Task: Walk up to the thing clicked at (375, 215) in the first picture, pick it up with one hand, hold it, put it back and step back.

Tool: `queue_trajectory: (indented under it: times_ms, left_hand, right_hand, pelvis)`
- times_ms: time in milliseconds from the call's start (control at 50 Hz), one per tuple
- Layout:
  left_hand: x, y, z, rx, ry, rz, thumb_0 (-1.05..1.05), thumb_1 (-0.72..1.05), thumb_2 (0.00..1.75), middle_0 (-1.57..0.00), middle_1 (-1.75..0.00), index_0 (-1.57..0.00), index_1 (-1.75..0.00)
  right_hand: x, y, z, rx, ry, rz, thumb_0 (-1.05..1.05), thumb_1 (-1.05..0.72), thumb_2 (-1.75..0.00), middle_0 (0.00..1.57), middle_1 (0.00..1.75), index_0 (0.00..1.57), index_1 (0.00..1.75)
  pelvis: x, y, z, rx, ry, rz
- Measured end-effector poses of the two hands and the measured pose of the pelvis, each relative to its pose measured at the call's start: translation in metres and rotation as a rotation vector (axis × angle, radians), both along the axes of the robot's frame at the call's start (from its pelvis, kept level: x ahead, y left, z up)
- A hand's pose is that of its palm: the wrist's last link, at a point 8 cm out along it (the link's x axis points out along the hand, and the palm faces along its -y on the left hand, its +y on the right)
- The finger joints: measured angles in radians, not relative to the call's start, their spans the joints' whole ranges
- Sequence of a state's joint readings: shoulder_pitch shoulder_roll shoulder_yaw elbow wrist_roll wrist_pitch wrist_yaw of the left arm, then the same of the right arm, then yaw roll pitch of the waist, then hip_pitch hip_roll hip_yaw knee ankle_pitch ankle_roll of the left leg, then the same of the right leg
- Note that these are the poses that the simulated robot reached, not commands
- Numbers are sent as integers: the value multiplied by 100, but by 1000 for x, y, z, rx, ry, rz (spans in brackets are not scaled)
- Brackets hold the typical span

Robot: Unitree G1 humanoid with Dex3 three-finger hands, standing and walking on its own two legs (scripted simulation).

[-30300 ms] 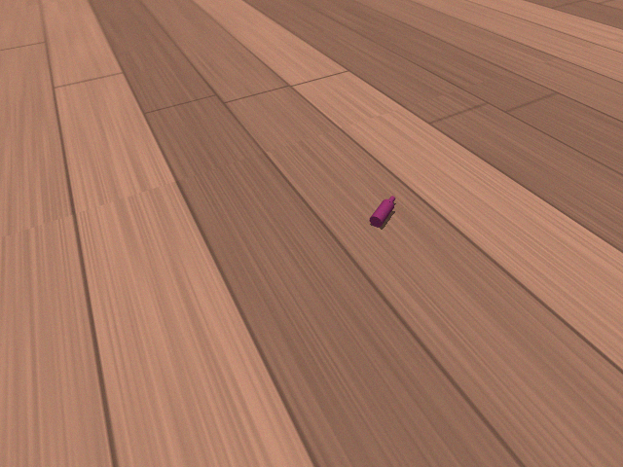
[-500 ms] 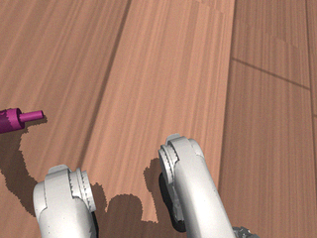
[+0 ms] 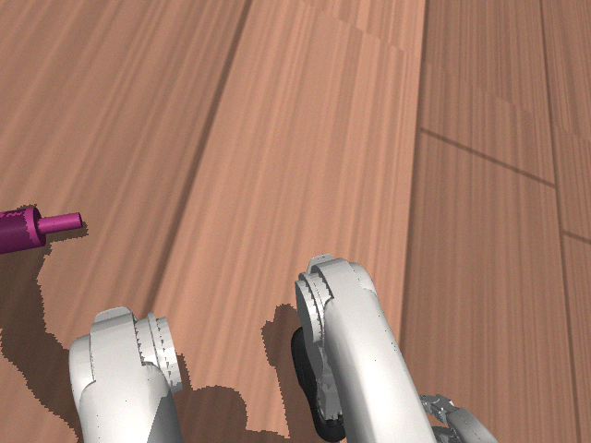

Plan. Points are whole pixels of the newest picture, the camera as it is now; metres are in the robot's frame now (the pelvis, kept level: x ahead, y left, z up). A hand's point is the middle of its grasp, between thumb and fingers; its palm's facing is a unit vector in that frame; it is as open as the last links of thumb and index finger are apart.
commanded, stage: rest palm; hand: left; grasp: from above
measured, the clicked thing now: (8, 231) +0.47 +0.33 -0.28
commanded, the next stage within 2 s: close in 1.20 s
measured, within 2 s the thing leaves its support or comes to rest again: neither
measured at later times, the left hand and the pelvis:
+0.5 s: hand out of the picture +0.46 +0.34 -0.22, palm faces -0.41 -0.12 -0.90, open 14.2 cm; pelvis +0.01 +0.00 -0.02, yaw -3 degrees
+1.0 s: hand out of the picture +0.44 +0.35 -0.24, palm faces -0.43 -0.13 -0.89, open 14.1 cm; pelvis +0.01 +0.00 -0.02, yaw -4 degrees
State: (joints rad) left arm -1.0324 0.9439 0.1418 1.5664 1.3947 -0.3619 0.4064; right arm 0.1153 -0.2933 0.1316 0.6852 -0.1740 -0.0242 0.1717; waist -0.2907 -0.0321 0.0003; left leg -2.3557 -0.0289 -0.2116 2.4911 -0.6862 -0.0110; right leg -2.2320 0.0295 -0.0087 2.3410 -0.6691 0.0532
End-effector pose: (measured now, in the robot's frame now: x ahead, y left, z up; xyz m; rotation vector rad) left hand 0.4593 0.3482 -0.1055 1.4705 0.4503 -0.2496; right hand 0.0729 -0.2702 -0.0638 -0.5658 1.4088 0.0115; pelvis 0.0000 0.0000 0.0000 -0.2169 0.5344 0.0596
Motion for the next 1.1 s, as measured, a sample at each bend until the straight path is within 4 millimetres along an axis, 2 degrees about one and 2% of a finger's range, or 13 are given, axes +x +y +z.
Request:
queue_trajectory:
  times_ms: [200,320,520,760,940,1100]
  left_hand:
    - [-6,3,-32,3,21,14,0,-53,102,-9,-103,-10,-103]
    - [-1,0,-48,-1,3,18,0,-54,102,-9,-102,-9,-103]
    - [6,-1,-62,-6,-17,46,0,-55,104,-9,-99,-8,-101]
    - [-3,7,-70,-10,12,76,0,-55,104,-9,-98,-8,-100]
    - [-10,6,-74,-19,14,44,0,-55,105,-9,-99,-8,-102]
    - [-8,-1,-78,-20,-8,28,0,-55,104,-9,-100,-8,-102]
  right_hand:
    - [-35,4,-7,-8,81,3,0,-90,-90,21,30,20,30]
    - [-43,7,-4,-12,112,19,0,-90,-90,21,30,20,30]
    - [-29,10,-1,-3,94,73,0,-90,-90,21,30,20,30]
    - [-3,10,-3,16,39,148,0,-90,-90,21,30,20,30]
    - [-1,9,-2,7,48,168,0,-90,-90,21,30,20,30]
    - [-4,9,-1,5,52,175,0,-90,-90,21,30,20,30]
  pelvis:
    - [-2,-1,-13,-2,-31,-15]
    - [1,0,-18,-11,-40,-24]
    - [7,3,-21,-30,-44,-35]
    - [6,4,-23,-35,-66,-38]
    - [5,4,-24,-36,-80,-41]
    - [5,5,-26,-42,-86,-46]
